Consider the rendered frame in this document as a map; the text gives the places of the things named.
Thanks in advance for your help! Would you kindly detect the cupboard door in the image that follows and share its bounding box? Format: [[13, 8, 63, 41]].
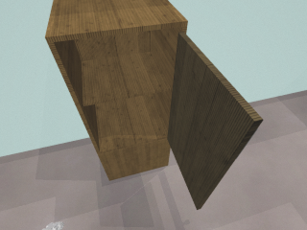
[[167, 32, 263, 210]]

